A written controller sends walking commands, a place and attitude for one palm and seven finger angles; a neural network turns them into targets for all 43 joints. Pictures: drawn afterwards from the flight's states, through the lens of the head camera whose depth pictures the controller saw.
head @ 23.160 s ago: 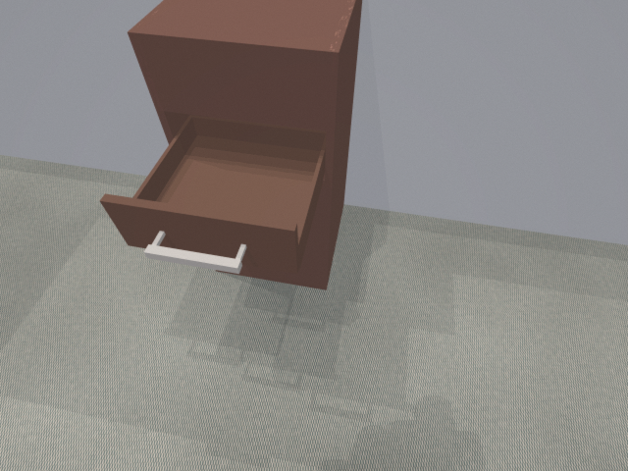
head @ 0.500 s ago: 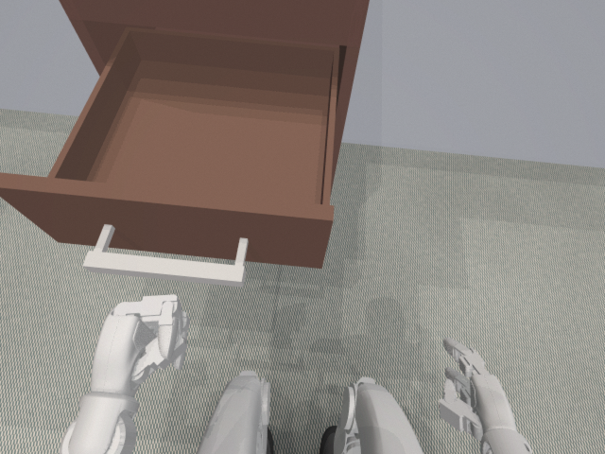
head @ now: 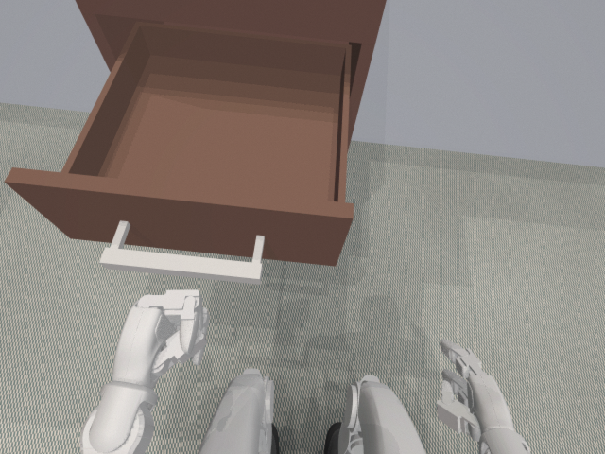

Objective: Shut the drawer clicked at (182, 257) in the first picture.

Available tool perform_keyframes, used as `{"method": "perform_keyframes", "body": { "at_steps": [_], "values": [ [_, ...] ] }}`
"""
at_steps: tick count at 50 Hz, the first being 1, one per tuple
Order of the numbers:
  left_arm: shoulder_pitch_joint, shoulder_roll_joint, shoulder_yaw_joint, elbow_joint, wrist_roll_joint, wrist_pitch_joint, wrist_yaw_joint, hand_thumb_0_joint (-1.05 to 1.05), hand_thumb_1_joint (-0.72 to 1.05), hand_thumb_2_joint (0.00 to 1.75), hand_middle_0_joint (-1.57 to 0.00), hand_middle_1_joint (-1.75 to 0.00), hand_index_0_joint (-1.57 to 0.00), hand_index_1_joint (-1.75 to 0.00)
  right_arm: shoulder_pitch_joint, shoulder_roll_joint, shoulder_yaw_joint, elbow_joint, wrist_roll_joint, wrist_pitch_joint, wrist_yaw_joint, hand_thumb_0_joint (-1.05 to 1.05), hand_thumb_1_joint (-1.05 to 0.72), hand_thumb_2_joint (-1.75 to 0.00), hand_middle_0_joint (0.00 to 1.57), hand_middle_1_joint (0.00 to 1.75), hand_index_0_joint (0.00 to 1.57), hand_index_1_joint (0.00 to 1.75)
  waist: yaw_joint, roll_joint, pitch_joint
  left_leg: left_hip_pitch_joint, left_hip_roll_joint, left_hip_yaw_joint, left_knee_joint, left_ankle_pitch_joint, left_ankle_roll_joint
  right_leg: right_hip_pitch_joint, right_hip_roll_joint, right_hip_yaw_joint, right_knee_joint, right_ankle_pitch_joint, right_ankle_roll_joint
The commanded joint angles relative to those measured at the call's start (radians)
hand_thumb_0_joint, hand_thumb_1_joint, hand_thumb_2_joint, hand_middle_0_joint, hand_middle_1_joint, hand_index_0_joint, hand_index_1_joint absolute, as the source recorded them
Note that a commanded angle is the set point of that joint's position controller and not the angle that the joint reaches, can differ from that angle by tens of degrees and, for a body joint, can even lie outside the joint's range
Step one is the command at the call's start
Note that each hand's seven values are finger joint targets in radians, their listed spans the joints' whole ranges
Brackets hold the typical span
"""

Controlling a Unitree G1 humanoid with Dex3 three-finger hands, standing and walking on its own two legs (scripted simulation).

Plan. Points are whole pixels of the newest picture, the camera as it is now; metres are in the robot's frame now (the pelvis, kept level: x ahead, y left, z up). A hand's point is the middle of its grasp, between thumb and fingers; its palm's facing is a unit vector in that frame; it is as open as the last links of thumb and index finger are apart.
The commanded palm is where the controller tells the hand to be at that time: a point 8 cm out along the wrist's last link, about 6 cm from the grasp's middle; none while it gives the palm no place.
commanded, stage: push the drawer shut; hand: left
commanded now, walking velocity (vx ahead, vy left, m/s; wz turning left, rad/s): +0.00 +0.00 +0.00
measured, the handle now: (187, 251) +0.35 +0.17 +0.02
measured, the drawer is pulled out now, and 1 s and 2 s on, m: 0.30 0.24 0.11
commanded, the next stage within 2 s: none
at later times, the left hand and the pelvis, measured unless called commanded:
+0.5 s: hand (208, 313) +0.28 +0.14 +0.01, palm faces -0.07 -1.00 -0.05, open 3.1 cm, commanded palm +0.30 +0.18 +0.02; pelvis +0.00 +0.00 +0.00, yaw +1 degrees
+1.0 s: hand (216, 267) +0.34 +0.14 +0.01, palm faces -0.07 -1.00 -0.07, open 3.1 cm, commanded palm +0.35 +0.18 +0.02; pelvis -0.02 -0.01 +0.00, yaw +0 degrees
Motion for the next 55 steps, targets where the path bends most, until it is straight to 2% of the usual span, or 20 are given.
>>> {"method": "perform_keyframes", "body": {
  "at_steps": [1, 4, 7, 10, 13, 16, 21, 25, 27, 33, 36, 37, 39, 42, 45, 46, 48, 53, 54, 55],
  "values": [
    [-0.061, 0.032, 0.009, -0.213, -0.006, -0.065, 0.022, 0.0, 0.9, 0.9, -1.4, -1.6, -1.4, -1.6, -0.001, -0.142, -0.06, -0.134, -0.001, -0.035, -0.011, 0.0, -0.9, -0.9, 0.2, 0.3, 0.2, 0.3, -0.024, 0.037, -0.323, 0.34, 0.0, -0.169, -0.253, 0.329, -0.071, 0.152, 0.036, 0.088, -0.161, 0.188, 0.003],
    [-0.115, 0.025, 0.004, -0.146, 0.014, -0.054, 0.037, 0.0, 0.9, 0.9, -1.4, -1.6, -1.4, -1.6, 0.001, -0.146, -0.059, -0.122, -0.003, -0.027, -0.013, 0.0, -0.9, -0.9, 0.2, 0.3, 0.2, 0.3, -0.041, 0.009, -0.286, 0.3, -0.001, -0.172, -0.242, 0.277, -0.065, 0.125, 0.037, 0.087, -0.159, 0.164, 0.006],
    [-0.176, 0.033, 0.003, -0.145, 0.024, -0.052, 0.042, 0.0, 0.9, 0.9, -1.4, -1.6, -1.4, -1.6, 0.005, -0.147, -0.059, -0.119, -0.005, -0.025, -0.014, 0.0, -0.9, -0.9, 0.2, 0.3, 0.2, 0.3, -0.035, 0.029, -0.327, 0.326, -0.001, -0.18, -0.245, 0.311, -0.072, 0.13, 0.034, 0.086, -0.147, 0.179, 0.003],
    [-0.183, 0.028, -0.001, -0.188, 0.02, -0.053, 0.044, 0.0, 0.9, 0.9, -1.4, -1.6, -1.4, -1.6, 0.007, -0.146, -0.063, -0.124, -0.004, -0.019, -0.009, 0.0, -0.9, -0.9, 0.2, 0.3, 0.2, 0.3, -0.014, 0.075, -0.394, 0.417, 0.005, -0.187, -0.258, 0.404, -0.091, 0.135, 0.031, 0.086, -0.146, 0.219, 0.001],
    [-0.203, 0.03, 0.002, -0.182, 0.017, -0.045, 0.05, 0.0, 0.9, 0.9, -1.4, -1.6, -1.4, -1.6, 0.01, -0.145, -0.062, -0.118, -0.004, -0.009, -0.007, 0.0, -0.9, -0.9, 0.2, 0.3, 0.2, 0.3, -0.018, 0.076, -0.401, 0.439, 0.009, -0.185, -0.259, 0.448, -0.094, 0.145, 0.032, 0.086, -0.154, 0.246, 0.003],
    [-0.271, 0.019, -0.01, -0.154, 0.021, -0.048, 0.062, 0.0, 0.9, 0.9, -1.4, -1.6, -1.4, -1.6, 0.012, -0.144, -0.059, -0.103, -0.005, -0.005, -0.011, 0.0, -0.9, -0.9, 0.2, 0.3, 0.2, 0.3, -0.046, 0.026, -0.359, 0.392, 0.008, -0.186, -0.251, 0.378, -0.08, 0.142, 0.033, 0.088, -0.164, 0.225, 0.007],
    [-0.419, 0.036, 0.006, -0.084, 0.021, -0.086, 0.065, 0.0, 0.9, 0.9, -1.4, -1.6, -1.4, -1.6, 0.012, -0.148, -0.057, -0.061, -0.008, -0.014, -0.02, 0.0, -0.9, -0.9, 0.2, 0.3, 0.2, 0.3, -0.067, 0.007, -0.345, 0.332, 0.0, -0.171, -0.226, 0.296, -0.066, 0.135, 0.033, 0.101, -0.175, 0.19, 0.008],
    [-0.508, 0.057, 0.023, -0.055, 0.016, -0.099, 0.051, 0.0, 0.9, 0.9, -1.4, -1.6, -1.4, -1.6, 0.008, -0.157, -0.056, -0.044, -0.007, -0.019, -0.025, 0.0, -0.9, -0.9, 0.2, 0.3, 0.2, 0.3, -0.061, 0.052, -0.371, 0.353, 0.0, -0.179, -0.23, 0.275, -0.068, 0.116, 0.03, 0.104, -0.17, 0.171, 0.006],
    [-0.559, 0.056, 0.015, -0.038, 0.01, -0.09, 0.046, 0.0, 0.9, 0.9, -1.4, -1.6, -1.4, -1.6, 0.008, -0.162, -0.055, -0.035, -0.004, -0.02, -0.028, 0.0, -0.9, -0.9, 0.2, 0.3, 0.2, 0.3, -0.074, 0.06, -0.372, 0.363, 0.0, -0.182, -0.233, 0.26, -0.066, 0.103, 0.029, 0.104, -0.177, 0.163, 0.007],
    [-0.67, 0.09, 0.05, 0.001, -0.004, -0.063, 0.041, 0.0, 0.9, 0.9, -1.4, -1.6, -1.4, -1.6, 0.012, -0.171, -0.051, -0.02, 0.001, -0.019, -0.037, 0.0, -0.9, -0.9, 0.2, 0.3, 0.2, 0.3, -0.07, 0.053, -0.417, 0.354, -0.005, -0.172, -0.24, 0.224, -0.06, 0.144, 0.027, 0.113, -0.196, 0.145, 0.009],
    [-0.732, 0.066, 0.026, 0.044, -0.008, -0.052, 0.044, 0.0, 0.9, 0.9, -1.4, -1.6, -1.4, -1.6, 0.013, -0.167, -0.048, -0.014, 0.004, -0.02, -0.038, 0.0, -0.9, -0.9, 0.2, 0.3, 0.2, 0.3, -0.084, 0.039, -0.39, 0.329, -0.008, -0.164, -0.244, 0.182, -0.055, 0.151, 0.026, 0.12, -0.216, 0.12, 0.012],
    [-0.755, 0.088, 0.049, 0.068, -0.009, -0.054, 0.05, 0.0, 0.9, 0.9, -1.4, -1.6, -1.4, -1.6, 0.017, -0.17, -0.047, -0.008, 0.004, -0.022, -0.041, 0.0, -0.9, -0.9, 0.2, 0.3, 0.2, 0.3, -0.088, 0.026, -0.379, 0.311, -0.007, -0.162, -0.242, 0.171, -0.053, 0.148, 0.029, 0.123, -0.218, 0.111, 0.012],
    [-0.792, 0.076, 0.038, 0.099, -0.005, -0.056, 0.054, 0.0, 0.9, 0.9, -1.4, -1.6, -1.4, -1.6, 0.019, -0.168, -0.045, -0.002, 0.003, -0.022, -0.04, 0.0, -0.9, -0.9, 0.2, 0.3, 0.2, 0.3, -0.091, 0.034, -0.378, 0.305, -0.009, -0.159, -0.244, 0.144, -0.053, 0.145, 0.027, 0.127, -0.224, 0.092, 0.013],
    [-0.856, 0.133, 0.088, 0.149, -0.002, -0.069, 0.061, 0.0, 0.9, 0.9, -1.4, -1.6, -1.4, -1.6, 0.026, -0.171, -0.042, 0.008, 0.004, -0.023, -0.043, 0.0, -0.9, -0.9, 0.2, 0.3, 0.2, 0.3, -0.093, 0.021, -0.364, 0.259, -0.012, -0.143, -0.238, 0.119, -0.051, 0.164, 0.03, 0.142, -0.233, 0.066, 0.011],
    [-0.892, 0.129, 0.093, 0.179, -0.002, -0.082, 0.057, 0.0, 0.9, 0.9, -1.4, -1.6, -1.4, -1.6, 0.03, -0.17, -0.041, 0.011, 0.001, -0.023, -0.04, 0.0, -0.9, -0.9, 0.2, 0.3, 0.2, 0.3, -0.084, 0.053, -0.39, 0.271, -0.015, -0.137, -0.239, 0.138, -0.054, 0.177, 0.028, 0.148, -0.232, 0.077, 0.009],
    [-0.891, 0.131, 0.103, 0.207, -0.005, -0.081, 0.057, 0.0, 0.9, 0.9, -1.4, -1.6, -1.4, -1.6, 0.032, -0.169, -0.041, 0.013, 0.002, -0.022, -0.039, 0.0, -0.9, -0.9, 0.2, 0.3, 0.2, 0.3, -0.085, 0.043, -0.379, 0.266, -0.015, -0.134, -0.241, 0.135, -0.054, 0.181, 0.029, 0.149, -0.239, 0.075, 0.009],
    [-0.931, 0.132, 0.098, 0.219, -0.001, -0.085, 0.053, 0.0, 0.9, 0.9, -1.4, -1.6, -1.4, -1.6, 0.041, -0.175, -0.041, 0.018, 0.001, -0.021, -0.037, 0.0, -0.9, -0.9, 0.2, 0.3, 0.2, 0.3, -0.089, 0.086, -0.391, 0.302, -0.011, -0.147, -0.25, 0.149, -0.058, 0.149, 0.032, 0.138, -0.226, 0.091, 0.008],
    [-1.01, 0.136, 0.122, 0.29, -0.009, -0.083, 0.061, 0.0, 0.9, 0.9, -1.4, -1.6, -1.4, -1.6, 0.063, -0.185, -0.046, 0.037, 0.0, -0.014, -0.038, 0.0, -0.9, -0.9, 0.2, 0.3, 0.2, 0.3, -0.108, 0.055, -0.402, 0.321, -0.007, -0.162, -0.258, 0.163, -0.059, 0.129, 0.033, 0.125, -0.219, 0.113, 0.013],
    [-1.038, 0.124, 0.107, 0.297, -0.006, -0.085, 0.061, 0.0, 0.9, 0.9, -1.4, -1.6, -1.4, -1.6, 0.068, -0.184, -0.047, 0.042, 0.0, -0.013, -0.038, 0.0, -0.9, -0.9, 0.2, 0.3, 0.2, 0.3, -0.118, 0.043, -0.407, 0.327, -0.004, -0.166, -0.257, 0.166, -0.059, 0.127, 0.033, 0.124, -0.218, 0.116, 0.015],
    [-1.039, 0.129, 0.119, 0.324, -0.005, -0.084, 0.064, 0.0, 0.9, 0.9, -1.4, -1.6, -1.4, -1.6, 0.073, -0.184, -0.047, 0.045, 0.0, -0.01, -0.037, 0.0, -0.9, -0.9, 0.2, 0.3, 0.2, 0.3, -0.112, 0.044, -0.403, 0.317, -0.007, -0.165, -0.261, 0.164, -0.06, 0.137, 0.033, 0.125, -0.22, 0.114, 0.014]
  ]
}}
